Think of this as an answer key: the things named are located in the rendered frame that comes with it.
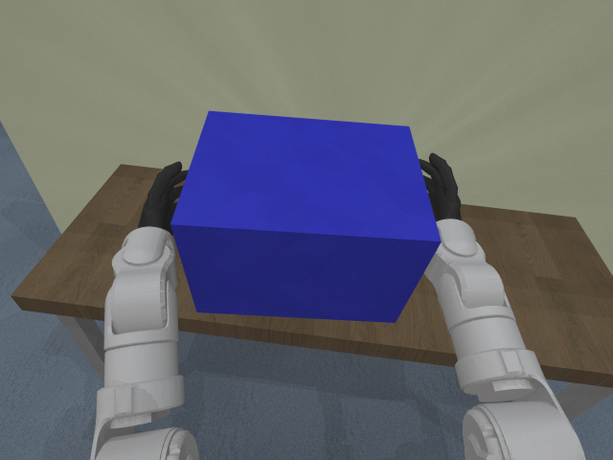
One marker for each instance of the robot left hand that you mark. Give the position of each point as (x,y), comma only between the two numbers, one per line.
(159,208)

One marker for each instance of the robot left upper arm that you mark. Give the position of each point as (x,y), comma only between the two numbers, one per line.
(171,443)

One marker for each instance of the table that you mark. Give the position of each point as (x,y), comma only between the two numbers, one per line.
(559,288)

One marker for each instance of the left robot forearm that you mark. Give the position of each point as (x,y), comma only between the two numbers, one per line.
(141,377)

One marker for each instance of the robot right upper arm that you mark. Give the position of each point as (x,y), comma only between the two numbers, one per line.
(533,430)

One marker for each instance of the carton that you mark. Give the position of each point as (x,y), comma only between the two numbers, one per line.
(305,218)

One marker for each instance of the right robot forearm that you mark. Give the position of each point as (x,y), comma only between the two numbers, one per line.
(493,361)

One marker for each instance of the robot right hand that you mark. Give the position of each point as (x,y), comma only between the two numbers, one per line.
(442,188)

